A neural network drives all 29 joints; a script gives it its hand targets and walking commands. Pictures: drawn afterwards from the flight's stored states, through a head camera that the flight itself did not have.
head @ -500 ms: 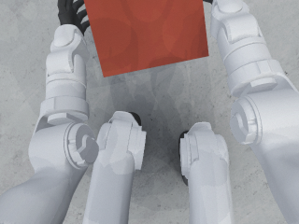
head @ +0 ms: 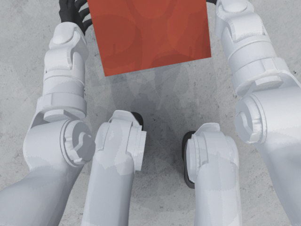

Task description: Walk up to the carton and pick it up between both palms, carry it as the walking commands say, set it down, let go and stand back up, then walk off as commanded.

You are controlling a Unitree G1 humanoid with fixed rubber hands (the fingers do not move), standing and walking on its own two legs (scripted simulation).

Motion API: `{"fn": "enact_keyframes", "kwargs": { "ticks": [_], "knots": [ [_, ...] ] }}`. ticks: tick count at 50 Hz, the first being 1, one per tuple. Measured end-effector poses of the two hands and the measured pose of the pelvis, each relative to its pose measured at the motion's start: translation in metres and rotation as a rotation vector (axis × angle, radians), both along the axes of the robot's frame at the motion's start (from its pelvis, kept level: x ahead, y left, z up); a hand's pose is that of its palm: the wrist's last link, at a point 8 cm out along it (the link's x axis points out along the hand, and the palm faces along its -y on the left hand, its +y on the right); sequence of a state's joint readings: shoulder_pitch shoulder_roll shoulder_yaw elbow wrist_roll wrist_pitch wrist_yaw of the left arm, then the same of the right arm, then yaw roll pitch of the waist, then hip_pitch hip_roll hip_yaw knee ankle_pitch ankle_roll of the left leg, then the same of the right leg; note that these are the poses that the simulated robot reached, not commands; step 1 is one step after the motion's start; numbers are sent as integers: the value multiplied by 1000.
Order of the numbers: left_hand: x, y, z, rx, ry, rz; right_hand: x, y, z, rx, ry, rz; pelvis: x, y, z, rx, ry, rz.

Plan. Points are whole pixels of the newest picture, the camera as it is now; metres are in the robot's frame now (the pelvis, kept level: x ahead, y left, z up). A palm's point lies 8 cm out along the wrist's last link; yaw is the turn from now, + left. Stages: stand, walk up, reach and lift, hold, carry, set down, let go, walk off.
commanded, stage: set down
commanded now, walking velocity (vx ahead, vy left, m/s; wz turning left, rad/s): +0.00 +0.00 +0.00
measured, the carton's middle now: (151, 25) +0.52 +0.08 -0.25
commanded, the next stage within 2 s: none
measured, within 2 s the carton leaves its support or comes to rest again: neither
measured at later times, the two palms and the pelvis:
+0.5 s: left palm (73, 23) +0.50 +0.23 -0.17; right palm out of the picture +0.57 -0.07 -0.17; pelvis +0.00 +0.00 -0.01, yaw +0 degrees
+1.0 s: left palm (76, 26) +0.49 +0.23 -0.18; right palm out of the picture +0.57 -0.09 -0.18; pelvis +0.00 +0.01 +0.00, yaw +0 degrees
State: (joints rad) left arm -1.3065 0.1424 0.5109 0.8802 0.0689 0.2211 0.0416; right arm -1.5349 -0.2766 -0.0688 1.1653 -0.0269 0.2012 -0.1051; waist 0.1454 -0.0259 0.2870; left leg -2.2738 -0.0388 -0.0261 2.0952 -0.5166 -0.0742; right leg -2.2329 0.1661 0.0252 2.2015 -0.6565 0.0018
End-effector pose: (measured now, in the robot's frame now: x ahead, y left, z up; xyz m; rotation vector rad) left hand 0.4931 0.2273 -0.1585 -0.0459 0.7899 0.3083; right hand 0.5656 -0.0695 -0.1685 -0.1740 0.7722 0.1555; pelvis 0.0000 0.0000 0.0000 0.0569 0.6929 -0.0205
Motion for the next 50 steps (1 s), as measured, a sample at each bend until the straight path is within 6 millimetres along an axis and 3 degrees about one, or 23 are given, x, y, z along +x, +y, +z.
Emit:
{"fn": "enact_keyframes", "kwargs": {
  "ticks": [41, 50],
  "knots": [
    [4, 5, -11, 4, -10, 2, 3, 2, -10, 46, -46, 18, -1, 4, -7, 6, -21, 1],
    [0, 6, -22, 35, -7, 13, 3, -16, -16, 2, -72, 2, -4, 7, -4, 3, -24, 5]
  ]
}}
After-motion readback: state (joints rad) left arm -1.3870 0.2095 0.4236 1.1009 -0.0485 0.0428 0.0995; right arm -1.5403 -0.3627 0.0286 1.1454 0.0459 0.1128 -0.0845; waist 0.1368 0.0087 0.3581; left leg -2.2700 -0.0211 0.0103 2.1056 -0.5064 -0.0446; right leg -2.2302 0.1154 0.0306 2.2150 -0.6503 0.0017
